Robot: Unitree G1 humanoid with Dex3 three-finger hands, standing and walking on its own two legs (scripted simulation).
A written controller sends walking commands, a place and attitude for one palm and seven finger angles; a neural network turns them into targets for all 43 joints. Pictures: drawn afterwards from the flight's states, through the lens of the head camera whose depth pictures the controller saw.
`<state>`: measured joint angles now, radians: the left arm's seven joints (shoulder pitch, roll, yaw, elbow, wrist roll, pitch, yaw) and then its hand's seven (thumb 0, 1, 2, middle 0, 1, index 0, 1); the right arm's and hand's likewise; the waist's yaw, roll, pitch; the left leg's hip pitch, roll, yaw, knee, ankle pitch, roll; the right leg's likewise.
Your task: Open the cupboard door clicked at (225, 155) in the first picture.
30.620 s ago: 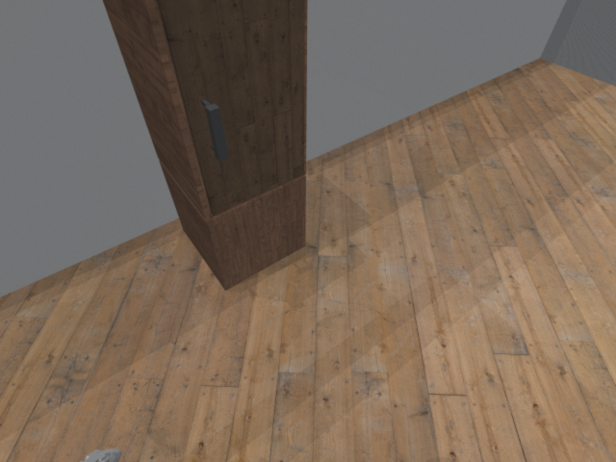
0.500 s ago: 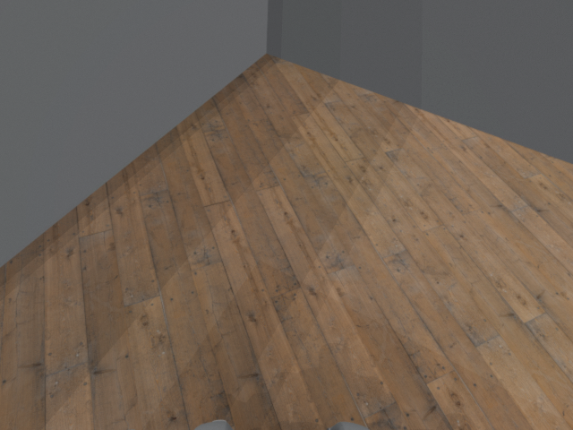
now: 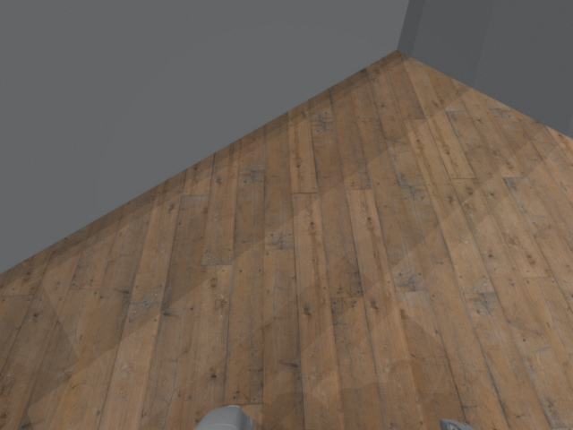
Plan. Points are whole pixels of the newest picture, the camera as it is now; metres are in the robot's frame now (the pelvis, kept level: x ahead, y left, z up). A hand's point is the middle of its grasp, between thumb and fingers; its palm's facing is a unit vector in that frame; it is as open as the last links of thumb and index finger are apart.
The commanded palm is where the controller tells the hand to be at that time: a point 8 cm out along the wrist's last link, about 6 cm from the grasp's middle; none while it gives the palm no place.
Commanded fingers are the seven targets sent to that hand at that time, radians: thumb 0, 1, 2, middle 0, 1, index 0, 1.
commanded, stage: turn to face it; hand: left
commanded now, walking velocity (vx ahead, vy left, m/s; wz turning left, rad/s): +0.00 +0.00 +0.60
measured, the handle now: out of the picture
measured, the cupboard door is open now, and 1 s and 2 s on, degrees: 43 43 43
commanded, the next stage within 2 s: none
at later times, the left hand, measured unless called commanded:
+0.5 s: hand out of the picture +0.04 +0.20 -0.15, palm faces +0.30 -0.90 -0.33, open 7.4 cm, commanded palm none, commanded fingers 0.00 0.90 0.90 -0.20 -0.30 -0.20 -0.30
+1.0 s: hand out of the picture -0.06 +0.19 -0.17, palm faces +0.59 -0.76 -0.27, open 7.4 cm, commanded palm none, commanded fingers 0.00 0.90 0.90 -0.20 -0.30 -0.20 -0.30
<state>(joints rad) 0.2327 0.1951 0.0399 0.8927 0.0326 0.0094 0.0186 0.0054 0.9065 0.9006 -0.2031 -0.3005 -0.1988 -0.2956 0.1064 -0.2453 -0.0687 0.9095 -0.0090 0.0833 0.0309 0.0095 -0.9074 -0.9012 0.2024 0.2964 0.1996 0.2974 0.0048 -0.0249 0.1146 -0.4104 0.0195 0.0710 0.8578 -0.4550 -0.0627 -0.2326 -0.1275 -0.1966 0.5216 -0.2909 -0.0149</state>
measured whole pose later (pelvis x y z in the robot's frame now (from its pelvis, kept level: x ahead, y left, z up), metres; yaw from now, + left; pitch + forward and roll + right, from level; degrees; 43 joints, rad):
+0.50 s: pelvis +0.00 -0.04 -0.01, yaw +18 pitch +0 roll +1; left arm 0.15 0.23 0.06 0.85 0.03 0.01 0.02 0.00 0.91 0.90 -0.20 -0.30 -0.20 -0.30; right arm 0.17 -0.26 -0.08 0.92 -0.02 0.08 0.01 0.01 -0.90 -0.90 0.21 0.30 0.20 0.30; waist -0.02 0.04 0.10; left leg -0.46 -0.02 -0.07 0.94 -0.47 -0.03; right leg -0.31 -0.07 -0.08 0.62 -0.31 -0.01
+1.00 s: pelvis +0.00 -0.04 -0.01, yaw +36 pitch +1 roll +0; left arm 0.16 0.27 0.08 0.90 0.02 0.06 0.01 0.01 0.91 0.90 -0.20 -0.30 -0.20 -0.29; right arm 0.16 -0.22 -0.04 0.90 -0.02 0.04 0.00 0.01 -0.90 -0.90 0.21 0.30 0.20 0.30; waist 0.00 -0.03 0.10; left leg -0.30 -0.01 -0.03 0.51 -0.23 0.00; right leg -0.47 -0.08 -0.02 0.99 -0.43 0.08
